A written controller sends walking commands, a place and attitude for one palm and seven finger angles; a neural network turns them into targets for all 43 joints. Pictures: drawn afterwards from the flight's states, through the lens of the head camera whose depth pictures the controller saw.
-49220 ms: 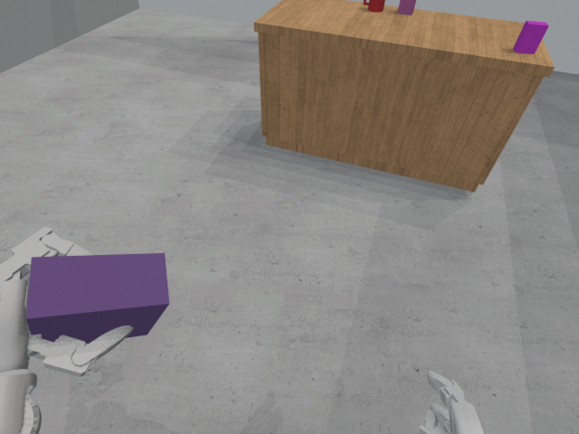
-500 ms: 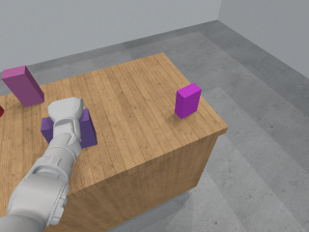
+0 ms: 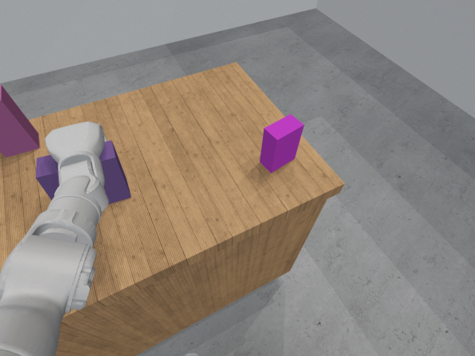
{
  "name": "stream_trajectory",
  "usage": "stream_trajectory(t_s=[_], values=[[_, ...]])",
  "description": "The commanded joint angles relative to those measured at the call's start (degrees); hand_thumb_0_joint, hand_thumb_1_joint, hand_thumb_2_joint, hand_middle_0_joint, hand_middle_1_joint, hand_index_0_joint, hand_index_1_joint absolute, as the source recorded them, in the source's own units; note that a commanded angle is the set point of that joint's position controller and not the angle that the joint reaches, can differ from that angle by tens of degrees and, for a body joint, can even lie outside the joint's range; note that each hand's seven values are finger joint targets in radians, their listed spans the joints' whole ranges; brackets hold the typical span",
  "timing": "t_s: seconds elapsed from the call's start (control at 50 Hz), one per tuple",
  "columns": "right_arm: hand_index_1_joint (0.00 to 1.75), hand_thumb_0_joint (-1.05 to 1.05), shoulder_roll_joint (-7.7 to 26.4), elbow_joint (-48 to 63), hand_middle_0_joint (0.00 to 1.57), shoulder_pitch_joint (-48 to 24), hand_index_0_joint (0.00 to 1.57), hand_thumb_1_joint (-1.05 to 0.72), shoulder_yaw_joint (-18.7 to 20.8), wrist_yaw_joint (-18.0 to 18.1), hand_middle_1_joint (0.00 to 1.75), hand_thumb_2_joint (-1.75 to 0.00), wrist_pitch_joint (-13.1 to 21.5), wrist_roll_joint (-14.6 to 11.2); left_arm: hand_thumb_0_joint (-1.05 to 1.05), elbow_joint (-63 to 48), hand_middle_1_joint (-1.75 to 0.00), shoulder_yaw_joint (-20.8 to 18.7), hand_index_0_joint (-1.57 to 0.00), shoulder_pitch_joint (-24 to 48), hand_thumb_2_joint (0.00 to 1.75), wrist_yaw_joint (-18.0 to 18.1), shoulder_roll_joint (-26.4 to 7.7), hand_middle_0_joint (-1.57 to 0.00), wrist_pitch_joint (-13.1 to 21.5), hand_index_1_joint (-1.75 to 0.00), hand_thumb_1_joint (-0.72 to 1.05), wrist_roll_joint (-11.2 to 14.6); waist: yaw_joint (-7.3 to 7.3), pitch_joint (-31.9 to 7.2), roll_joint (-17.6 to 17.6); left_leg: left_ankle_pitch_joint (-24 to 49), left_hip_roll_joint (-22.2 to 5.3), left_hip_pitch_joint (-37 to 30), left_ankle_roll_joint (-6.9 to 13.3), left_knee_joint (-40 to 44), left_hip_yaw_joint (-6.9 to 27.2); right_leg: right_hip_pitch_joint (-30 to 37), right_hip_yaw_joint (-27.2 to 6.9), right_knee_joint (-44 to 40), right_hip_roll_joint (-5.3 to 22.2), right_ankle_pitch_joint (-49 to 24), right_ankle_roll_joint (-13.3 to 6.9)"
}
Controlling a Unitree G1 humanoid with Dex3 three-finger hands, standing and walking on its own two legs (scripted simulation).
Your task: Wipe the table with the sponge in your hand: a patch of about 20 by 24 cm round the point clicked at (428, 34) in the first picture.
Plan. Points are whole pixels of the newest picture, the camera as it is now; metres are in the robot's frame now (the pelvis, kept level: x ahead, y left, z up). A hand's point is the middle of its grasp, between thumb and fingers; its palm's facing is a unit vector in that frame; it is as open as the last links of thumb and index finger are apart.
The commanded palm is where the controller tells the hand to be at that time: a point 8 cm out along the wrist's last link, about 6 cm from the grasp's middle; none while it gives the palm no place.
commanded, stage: wipe forward along the middle lane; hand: left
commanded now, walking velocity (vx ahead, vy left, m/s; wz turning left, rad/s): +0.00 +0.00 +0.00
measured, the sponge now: (90, 185) +0.44 +0.28 +0.00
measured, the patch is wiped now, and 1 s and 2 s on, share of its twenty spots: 1.00 1.00 1.00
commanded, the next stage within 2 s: slide back across to the first lane in 0.08 s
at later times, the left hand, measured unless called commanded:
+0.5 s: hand (70, 153) +0.48 +0.31 +0.05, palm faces -0.10 -0.03 -0.99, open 9.7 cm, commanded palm +0.45 +0.30 +0.10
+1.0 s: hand (37, 167) +0.45 +0.36 +0.05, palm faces -0.11 -0.03 -0.99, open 9.8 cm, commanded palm +0.42 +0.34 +0.09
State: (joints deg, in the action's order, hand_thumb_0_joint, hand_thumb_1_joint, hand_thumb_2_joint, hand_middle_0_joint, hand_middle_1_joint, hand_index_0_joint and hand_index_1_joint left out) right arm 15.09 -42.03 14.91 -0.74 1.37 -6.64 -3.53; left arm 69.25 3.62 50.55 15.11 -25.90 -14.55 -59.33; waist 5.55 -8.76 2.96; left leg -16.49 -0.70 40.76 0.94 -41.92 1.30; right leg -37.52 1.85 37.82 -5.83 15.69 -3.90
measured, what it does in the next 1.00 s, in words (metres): shifts its weight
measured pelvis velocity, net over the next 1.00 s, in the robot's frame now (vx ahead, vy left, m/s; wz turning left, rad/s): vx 0.05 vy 0.04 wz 0.01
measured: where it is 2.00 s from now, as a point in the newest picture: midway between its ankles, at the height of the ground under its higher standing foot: outside the picture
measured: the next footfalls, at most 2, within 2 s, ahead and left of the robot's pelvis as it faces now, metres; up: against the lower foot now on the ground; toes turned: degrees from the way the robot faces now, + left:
none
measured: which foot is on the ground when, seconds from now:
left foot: down 0.00-1.00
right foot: down 0.00-1.00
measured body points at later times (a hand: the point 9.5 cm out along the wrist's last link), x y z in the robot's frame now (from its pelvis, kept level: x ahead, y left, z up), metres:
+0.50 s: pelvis +0.03 +0.03 +0.01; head +0.09 +0.04 +0.45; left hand +0.48 +0.30 +0.10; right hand +0.06 -0.23 -0.12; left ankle +0.03 +0.11 -0.71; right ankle +0.02 -0.08 -0.71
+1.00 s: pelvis +0.05 +0.04 +0.01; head +0.09 +0.05 +0.46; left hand +0.45 +0.35 +0.10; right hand +0.16 -0.22 -0.11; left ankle +0.03 +0.11 -0.71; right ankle +0.02 -0.08 -0.71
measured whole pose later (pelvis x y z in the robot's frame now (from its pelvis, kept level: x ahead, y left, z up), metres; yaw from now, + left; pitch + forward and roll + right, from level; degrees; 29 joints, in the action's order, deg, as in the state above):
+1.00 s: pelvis +0.05 +0.04 +0.01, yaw +0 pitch +13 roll -3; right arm 15.1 -39.5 12.4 0.6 -0.1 -10.3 -3.4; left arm 54.6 0.8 37.2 11.4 -29.2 -9.9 -59.9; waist 1.8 -8.1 2.0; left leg -18.7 1.6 31.3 3.8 -37.3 0.5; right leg -26.9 0.5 31.4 -3.6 17.2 -1.2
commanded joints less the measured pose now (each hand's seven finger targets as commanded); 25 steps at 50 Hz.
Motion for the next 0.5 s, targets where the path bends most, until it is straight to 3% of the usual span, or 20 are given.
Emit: stream_trajectory(t_s=[0.0,0.12,0.14,0.16,0.22,0.24,0.26,0.32,0.34,0.38,0.42,0.48], values=[[0.3,0.0,8.9,4.6,0.2,3.5,0.2,-0.9,2.9,0.5,0.3,-0.9,1.8,0.1,0.0,-4.3,-1.6,-2.7,-1.2,20.9,1.3,2.2,-19.2,-1.2,-1.8,-1.6,0.1,-2.9,1.2,-15.8,-2.9,1.9,1.6,-5.1,2.5,3.2,-0.6,10.9,-5.3,-7.1,2.9,-7.3,2.1],[0.3,0.0,9.1,4.6,0.2,5.3,0.2,-0.9,3.1,0.1,0.3,-0.9,1.7,0.1,0.0,-3.5,-1.6,-1.8,-1.2,21.7,1.3,0.7,-19.0,-1.2,-1.3,-1.6,0.1,-3.6,1.59,-16.6,-0.7,3.7,1.3,-6.6,2.4,3.1,-0.6,9.5,-4.6,-6.7,2.5,-8.7,1.9],[0.3,0.0,9.2,4.6,0.2,5.7,0.2,-0.9,3.1,0.0,0.3,-0.9,1.7,0.1,0.0,-3.3,-1.6,-2.6,-1.2,21.8,1.3,0.7,-20.3,-1.2,-1.2,-1.6,0.1,-3.8,1.44,-16.7,-0.7,3.6,1.3,-6.4,2.4,3.2,-0.3,9.2,-4.3,-6.5,2.3,-8.1,1.8],[0.3,0.0,9.1,4.6,0.2,5.7,0.2,-0.9,3.3,0.0,0.3,-0.9,1.8,0.1,0.0,-4.0,-1.6,-1.7,-1.2,22.6,1.3,0.4,-18.3,-1.2,-0.8,-1.6,0.1,-3.4,1.44,-17.3,0.3,5.4,1.0,-7.6,2.4,3.2,0.0,8.6,-3.9,-6.0,2.2,-9.5,1.5],[0.3,0.0,9.1,5.0,0.2,6.2,0.2,-0.9,3.6,-0.2,0.3,-0.9,1.6,0.2,0.0,-6.4,-1.6,-4.4,-1.2,20.0,1.3,0.6,-21.3,-1.2,0.1,-1.6,0.1,-3.6,-0.09,-20.5,0.6,7.6,1.0,-9.9,2.5,3.3,0.0,10.3,-3.7,-5.8,2.0,-10.7,1.5],[0.3,0.0,9.0,5.2,0.2,6.2,0.2,-0.9,3.7,-0.3,0.3,-0.9,1.6,0.3,0.0,-7.7,-1.6,-3.8,-1.2,20.0,1.3,0.7,-20.3,-1.2,0.4,-1.6,0.1,-3.4,-0.15,-21.1,1.4,8.4,1.1,-10.8,2.5,3.5,-0.1,10.8,-3.6,-5.8,1.9,-11.4,1.4],[0.3,0.0,8.9,5.4,0.2,5.9,0.2,-0.9,3.8,-0.4,0.3,-0.9,1.6,0.3,0.0,-9.0,-1.6,-5.3,-1.2,19.5,1.3,0.7,-21.5,-1.2,0.9,-1.6,0.1,-3.3,-0.95,-22.1,1.5,10.2,1.0,-11.7,2.5,3.7,0.5,11.5,-3.3,-5.5,1.9,-12.4,1.1],[0.3,0.0,9.1,5.4,0.2,5.5,0.2,-0.9,3.9,-0.7,0.3,-0.9,1.1,0.1,0.0,-8.5,-1.6,-6.0,-1.2,15.7,1.3,1.3,-21.8,-1.2,0.4,-1.6,0.1,-3.0,-1.53,-19.9,-0.1,10.5,1.1,-12.5,2.4,4.8,0.5,12.1,-2.8,-6.3,1.7,-12.0,1.2],[0.3,0.0,9.0,5.5,0.2,4.9,0.2,-0.9,3.8,-0.7,0.3,-0.9,1.2,0.0,0.0,-10.2,-1.6,-4.9,-1.2,17.2,1.3,1.3,-20.9,-1.2,0.5,-1.6,0.1,-2.7,-0.97,-19.3,0.9,9.9,1.0,-13.3,2.4,5.2,0.4,11.8,-2.9,-6.8,1.7,-11.4,1.3],[0.3,0.0,9.2,5.3,0.2,4.6,0.2,-0.9,3.9,-0.8,0.3,-0.9,1.0,-0.1,0.0,-9.7,-1.6,-6.6,-1.2,15.1,1.3,1.5,-22.5,-1.2,0.2,-1.6,0.1,-3.1,-1.97,-19.3,0.8,12.1,1.0,-15.0,2.4,5.6,1.1,12.1,-2.4,-6.5,1.6,-11.8,1.0],[0.3,0.0,9.0,5.4,0.2,3.9,0.2,-0.9,3.9,-1.1,0.3,-0.9,1.0,-0.2,0.0,-9.8,-1.6,-4.1,-1.2,14.8,1.3,1.3,-19.3,-1.2,-0.3,-1.6,0.1,-3.3,-1.49,-16.8,1.5,11.8,0.9,-16.1,2.3,6.3,1.1,10.4,-1.9,-7.2,1.6,-10.5,0.9],[0.3,0.0,9.1,5.3,0.2,3.8,0.2,-0.9,4.1,-1.1,0.3,-0.9,0.8,0.0,0.0,-10.8,-1.6,-4.5,-1.2,14.5,1.3,0.8,-19.3,-1.2,-0.1,-1.6,0.1,-3.5,-1.83,-17.7,1.4,15.1,0.5,-19.2,2.1,6.4,2.0,10.0,-1.4,-6.8,1.4,-11.3,0.5]])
